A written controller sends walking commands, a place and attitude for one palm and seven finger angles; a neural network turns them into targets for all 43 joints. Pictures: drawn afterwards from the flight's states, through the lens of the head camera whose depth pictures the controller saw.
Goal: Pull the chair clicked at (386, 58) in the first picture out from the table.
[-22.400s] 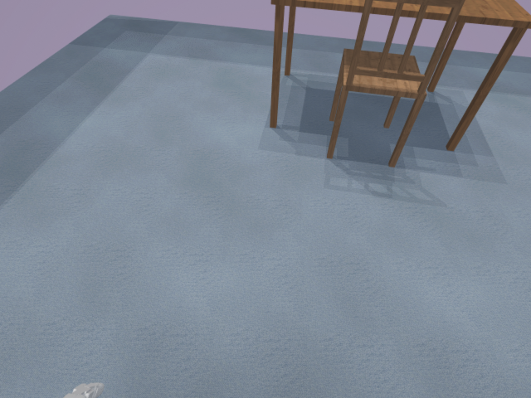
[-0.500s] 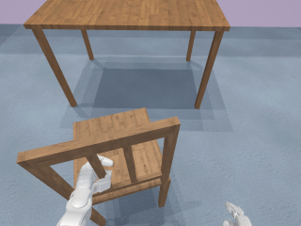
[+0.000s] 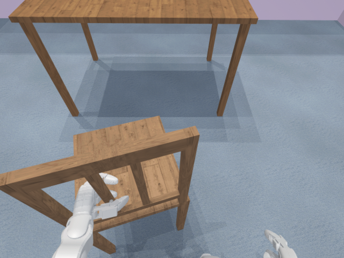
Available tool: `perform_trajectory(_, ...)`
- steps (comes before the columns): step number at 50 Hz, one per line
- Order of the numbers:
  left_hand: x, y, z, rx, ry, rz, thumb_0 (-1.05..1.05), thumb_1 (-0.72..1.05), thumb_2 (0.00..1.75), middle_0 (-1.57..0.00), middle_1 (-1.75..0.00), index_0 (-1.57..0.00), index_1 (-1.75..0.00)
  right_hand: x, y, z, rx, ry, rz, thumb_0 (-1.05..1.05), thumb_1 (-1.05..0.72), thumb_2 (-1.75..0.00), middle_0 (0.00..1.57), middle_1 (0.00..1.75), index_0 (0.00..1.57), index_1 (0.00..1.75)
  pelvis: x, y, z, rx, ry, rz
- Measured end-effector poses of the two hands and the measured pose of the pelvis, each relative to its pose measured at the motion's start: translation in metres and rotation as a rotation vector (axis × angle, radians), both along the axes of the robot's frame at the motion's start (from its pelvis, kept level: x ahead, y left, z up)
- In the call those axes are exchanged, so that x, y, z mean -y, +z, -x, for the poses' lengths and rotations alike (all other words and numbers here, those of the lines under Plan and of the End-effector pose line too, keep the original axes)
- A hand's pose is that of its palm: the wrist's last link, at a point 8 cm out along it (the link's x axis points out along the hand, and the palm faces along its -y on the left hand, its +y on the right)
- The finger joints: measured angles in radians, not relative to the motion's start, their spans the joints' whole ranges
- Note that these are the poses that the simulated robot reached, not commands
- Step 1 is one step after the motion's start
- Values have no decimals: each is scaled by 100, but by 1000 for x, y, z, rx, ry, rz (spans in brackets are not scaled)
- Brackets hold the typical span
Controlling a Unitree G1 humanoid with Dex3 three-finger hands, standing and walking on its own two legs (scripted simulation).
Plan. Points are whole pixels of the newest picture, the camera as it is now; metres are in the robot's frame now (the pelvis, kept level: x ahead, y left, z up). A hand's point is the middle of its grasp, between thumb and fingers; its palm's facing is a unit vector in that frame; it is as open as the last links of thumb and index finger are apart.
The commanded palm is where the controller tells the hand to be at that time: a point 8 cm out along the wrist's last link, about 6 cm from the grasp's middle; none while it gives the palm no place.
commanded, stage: open the thumb and straighten the fingers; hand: left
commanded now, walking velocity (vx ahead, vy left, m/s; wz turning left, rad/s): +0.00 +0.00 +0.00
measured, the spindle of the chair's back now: (106, 195) +0.28 +0.17 -0.06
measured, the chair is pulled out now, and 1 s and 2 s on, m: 0.64 0.64 0.64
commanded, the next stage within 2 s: draw the fingers out of the gap in 0.50 s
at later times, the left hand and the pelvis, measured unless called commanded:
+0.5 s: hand (103, 201) +0.27 +0.18 -0.06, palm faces +0.09 -0.98 -0.18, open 17.0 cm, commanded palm +0.25 +0.22 -0.04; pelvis +0.02 +0.01 -0.02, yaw +1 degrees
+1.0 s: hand (94, 232) +0.20 +0.19 -0.07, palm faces +0.10 -0.98 -0.18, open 17.5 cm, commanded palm +0.17 +0.24 -0.04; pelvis +0.02 +0.01 -0.03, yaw +2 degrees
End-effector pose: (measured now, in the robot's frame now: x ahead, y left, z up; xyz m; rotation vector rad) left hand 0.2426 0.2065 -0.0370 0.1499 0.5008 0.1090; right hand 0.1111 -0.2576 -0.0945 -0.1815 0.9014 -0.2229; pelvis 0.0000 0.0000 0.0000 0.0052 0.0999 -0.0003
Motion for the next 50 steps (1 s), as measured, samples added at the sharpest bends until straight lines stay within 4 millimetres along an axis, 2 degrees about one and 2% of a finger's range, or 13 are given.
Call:
perform_trajectory(5,-10,-6,-3,-36,26,-5,1,-12,41,-41,-130,-47,-135,-1,-9,-8,14,8,6,1,-90,-90,20,30,20,30,-2,-8,-3,-38,0,-1)
perform_trajectory(11,-15,-5,-6,-38,22,-6,0,-40,27,-35,-104,-37,-106,-7,-15,-23,46,25,8,1,-90,-90,20,30,20,30,-5,-15,-9,-61,10,3)
perform_trajectory(15,-10,-5,-9,-41,13,4,-1,-48,23,-27,-80,-28,-81,-12,-17,-34,66,44,5,1,-90,-90,20,30,20,30,-6,-18,-13,-71,15,5)
perform_trajectory(22,-19,-6,-6,-55,32,-10,-1,-52,21,-12,-34,-12,-35,-17,-13,-50,96,58,9,1,-90,-90,20,30,20,30,-6,-21,-19,-81,19,9)
perform_trajectory(27,-21,-6,-1,-62,27,-7,-1,-53,20,-5,-14,-5,-14,-17,-12,-57,107,73,21,1,-90,-90,20,30,20,30,-7,-23,-22,-85,29,15)
perform_trajectory(35,-24,-11,7,-76,29,-1,-2,-54,20,-1,-3,-2,-3,-16,-11,-59,111,67,33,1,-90,-90,20,30,20,30,-8,-26,-23,-94,28,18)
perform_trajectory(50,-30,-9,68,-102,50,-1,-2,-54,20,-1,0,-1,0,-28,-11,-67,161,62,30,1,-90,-90,20,30,20,30,-12,-33,-20,-98,41,29)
